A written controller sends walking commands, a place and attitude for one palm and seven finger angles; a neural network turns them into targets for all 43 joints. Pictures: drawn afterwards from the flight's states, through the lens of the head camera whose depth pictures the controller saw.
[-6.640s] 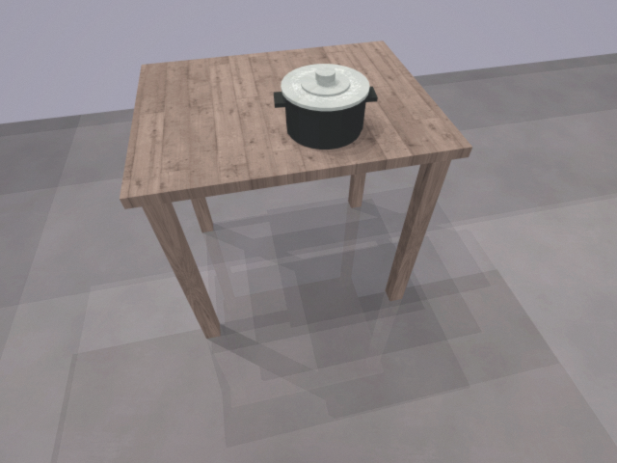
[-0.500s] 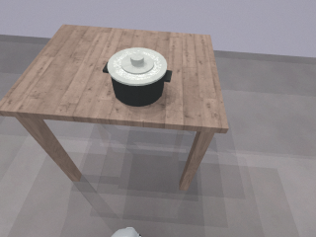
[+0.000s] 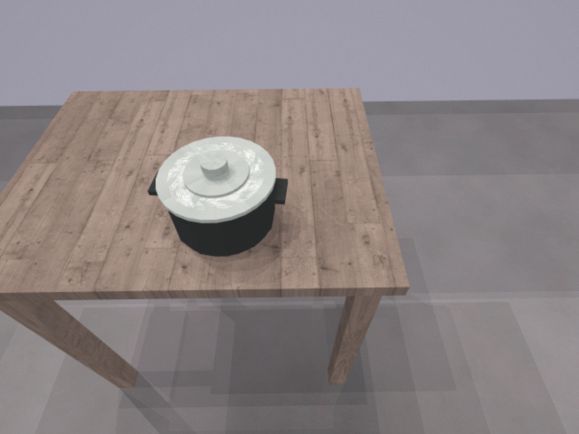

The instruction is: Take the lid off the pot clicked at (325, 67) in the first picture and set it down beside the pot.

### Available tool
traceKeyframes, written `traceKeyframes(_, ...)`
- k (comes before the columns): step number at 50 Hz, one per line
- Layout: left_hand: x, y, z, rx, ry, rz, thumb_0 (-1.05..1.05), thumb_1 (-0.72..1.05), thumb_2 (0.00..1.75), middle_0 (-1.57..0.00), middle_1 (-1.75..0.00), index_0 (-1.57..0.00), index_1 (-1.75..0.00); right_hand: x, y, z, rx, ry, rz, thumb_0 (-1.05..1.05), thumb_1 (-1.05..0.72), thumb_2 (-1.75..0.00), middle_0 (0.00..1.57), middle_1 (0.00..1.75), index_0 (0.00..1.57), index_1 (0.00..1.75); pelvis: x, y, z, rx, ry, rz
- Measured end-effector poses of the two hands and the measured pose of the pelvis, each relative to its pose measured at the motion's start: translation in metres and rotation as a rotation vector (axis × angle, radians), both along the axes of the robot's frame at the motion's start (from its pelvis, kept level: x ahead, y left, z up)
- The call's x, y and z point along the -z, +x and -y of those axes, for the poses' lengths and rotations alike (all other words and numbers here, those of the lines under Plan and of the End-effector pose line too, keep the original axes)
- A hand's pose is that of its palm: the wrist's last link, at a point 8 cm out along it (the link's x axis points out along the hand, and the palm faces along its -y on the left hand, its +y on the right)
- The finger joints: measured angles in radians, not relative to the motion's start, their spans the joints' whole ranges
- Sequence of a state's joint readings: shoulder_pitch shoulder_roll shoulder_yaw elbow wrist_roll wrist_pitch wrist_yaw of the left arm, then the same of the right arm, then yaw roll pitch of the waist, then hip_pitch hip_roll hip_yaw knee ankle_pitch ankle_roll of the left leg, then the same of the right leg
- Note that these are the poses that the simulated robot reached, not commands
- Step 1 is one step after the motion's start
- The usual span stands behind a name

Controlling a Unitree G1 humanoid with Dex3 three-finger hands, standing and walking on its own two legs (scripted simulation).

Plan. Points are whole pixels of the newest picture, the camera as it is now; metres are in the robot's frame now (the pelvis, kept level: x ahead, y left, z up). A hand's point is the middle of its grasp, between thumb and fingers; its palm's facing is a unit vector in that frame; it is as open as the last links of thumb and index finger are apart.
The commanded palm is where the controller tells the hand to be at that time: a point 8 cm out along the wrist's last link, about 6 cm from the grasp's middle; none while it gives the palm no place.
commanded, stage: come to a stop and stand still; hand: left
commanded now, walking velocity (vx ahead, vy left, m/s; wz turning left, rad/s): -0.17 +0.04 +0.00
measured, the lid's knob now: (214, 164) +0.50 +0.14 +0.08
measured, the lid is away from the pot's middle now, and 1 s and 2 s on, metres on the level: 0.00 0.00 0.00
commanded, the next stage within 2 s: look again from close up in 1.36 s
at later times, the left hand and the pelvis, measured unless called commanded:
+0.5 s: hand out of the picture -0.01 +0.19 -0.16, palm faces +0.05 -0.96 -0.28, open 7.4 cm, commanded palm none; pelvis -0.03 -0.01 +0.00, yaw +1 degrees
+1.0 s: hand out of the picture -0.04 +0.20 -0.17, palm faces +0.03 -0.97 -0.22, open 7.4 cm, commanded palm none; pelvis -0.07 +0.02 +0.00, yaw +1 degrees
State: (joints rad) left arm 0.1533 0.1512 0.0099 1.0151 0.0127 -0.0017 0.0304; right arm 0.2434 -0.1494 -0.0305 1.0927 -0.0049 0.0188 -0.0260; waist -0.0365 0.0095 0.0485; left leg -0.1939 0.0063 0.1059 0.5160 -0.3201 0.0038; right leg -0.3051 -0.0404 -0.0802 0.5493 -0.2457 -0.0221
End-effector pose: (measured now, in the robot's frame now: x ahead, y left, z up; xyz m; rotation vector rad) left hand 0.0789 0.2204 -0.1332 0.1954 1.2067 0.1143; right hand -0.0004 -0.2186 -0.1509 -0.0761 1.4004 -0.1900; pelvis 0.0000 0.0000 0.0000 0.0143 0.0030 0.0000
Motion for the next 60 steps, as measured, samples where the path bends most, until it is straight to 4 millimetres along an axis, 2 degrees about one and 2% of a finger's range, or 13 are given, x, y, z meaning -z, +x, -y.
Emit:
traceKeyframes(5,0.009,-0.005,-0.011,-0.032,-0.006,-0.018,0.01,0.9,0.9,-0.21,-0.3,-0.2,-0.3,-0.003,-0.007,-0.002,-0.004,-0.03,-0.035,0.01,-0.92,-0.9,0.2,0.3,0.2,0.3,0.003,-0.003,-0.007,-0.003,-0.012,0.004)
traceKeyframes(9,0.012,-0.019,-0.025,-0.047,0.0,-0.059,0.01,0.9,0.9,-0.21,-0.3,-0.2,-0.3,-0.009,-0.009,-0.007,-0.011,-0.05,-0.017,0.01,-0.91,-0.9,0.2,0.3,0.2,0.3,0.002,-0.008,-0.013,0.008,-0.003,0.008)
traceKeyframes(14,0.006,-0.041,-0.033,-0.075,0.025,-0.101,0.01,0.91,0.9,-0.2,-0.3,-0.2,-0.3,-0.01,-0.007,-0.012,-0.041,-0.036,-0.004,0.01,-0.91,-0.9,0.2,0.3,0.2,0.3,-0.003,-0.012,-0.012,0.0,-0.003,0.006)
traceKeyframes(20,-0.001,-0.073,-0.025,-0.078,0.056,-0.123,0.01,0.91,0.9,-0.2,-0.3,-0.2,-0.3,-0.002,-0.001,0.0,-0.067,-0.012,0.029,0.02,-0.93,-0.9,0.2,0.3,0.2,0.3,-0.002,-0.018,-0.003,-0.004,0.01,0.017)
traceKeyframes(26,-0.005,-0.104,-0.01,-0.094,0.063,-0.102,0.01,0.91,0.9,-0.2,-0.3,-0.2,-0.3,-0.005,0.015,0.019,-0.081,-0.016,0.123,0.01,-0.92,-0.9,0.2,0.3,0.2,0.3,-0.001,-0.035,0.009,-0.024,-0.005,0.033)
traceKeyframes(33,-0.002,-0.126,0.001,-0.096,0.032,-0.087,0.01,0.9,0.9,-0.21,-0.3,-0.2,-0.3,-0.011,0.022,0.025,-0.109,-0.028,0.192,0.01,-0.92,-0.9,0.19,0.3,0.2,0.3,-0.001,-0.053,0.009,-0.033,-0.018,0.043)
traceKeyframes(38,0.002,-0.129,-0.002,-0.093,0.015,-0.072,0.01,0.9,0.9,-0.21,-0.3,-0.2,-0.3,-0.013,0.007,0.018,-0.11,-0.031,0.185,0.01,-0.91,-0.9,0.19,0.3,0.2,0.3,0.0,-0.06,0.004,-0.031,-0.022,0.042)
traceKeyframes(51,0.004,-0.132,-0.027,-0.066,0.014,-0.078,0.01,0.91,0.9,-0.2,-0.3,-0.2,-0.3,-0.009,-0.061,-0.014,-0.061,-0.008,0.043,0.01,-0.92,-0.9,0.2,0.3,0.2,0.3,-0.002,-0.069,-0.017,-0.015,-0.019,0.03)
traceKeyframes(60,0.005,-0.149,-0.035,-0.068,0.01,-0.136,0.01,0.91,0.9,-0.2,-0.3,-0.2,-0.3,-0.007,-0.076,-0.033,-0.039,0.015,0.004,0.01,-0.92,-0.9,0.2,0.3,0.2,0.3,-0.003,-0.071,-0.027,-0.007,-0.017,0.029)
